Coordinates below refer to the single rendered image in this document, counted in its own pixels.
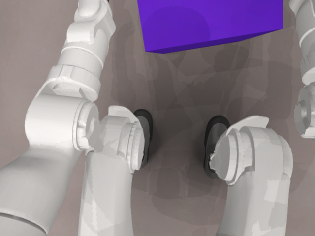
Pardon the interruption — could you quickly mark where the right robot forearm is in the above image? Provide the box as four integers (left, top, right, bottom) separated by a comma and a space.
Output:
288, 0, 315, 85

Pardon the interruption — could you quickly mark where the right robot foot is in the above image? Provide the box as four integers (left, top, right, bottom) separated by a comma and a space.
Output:
203, 115, 230, 179

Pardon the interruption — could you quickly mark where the carton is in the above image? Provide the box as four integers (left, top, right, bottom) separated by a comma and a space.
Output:
137, 0, 284, 54

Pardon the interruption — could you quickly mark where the left robot upper arm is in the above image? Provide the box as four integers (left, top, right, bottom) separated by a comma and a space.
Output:
0, 93, 101, 236

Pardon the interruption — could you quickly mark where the left robot forearm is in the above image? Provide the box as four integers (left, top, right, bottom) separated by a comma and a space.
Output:
25, 0, 116, 136

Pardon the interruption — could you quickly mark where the right robot upper arm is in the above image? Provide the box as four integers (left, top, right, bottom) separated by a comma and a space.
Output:
293, 82, 315, 142

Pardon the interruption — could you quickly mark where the robot right thigh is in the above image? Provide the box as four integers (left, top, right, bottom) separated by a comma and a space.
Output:
215, 126, 291, 236

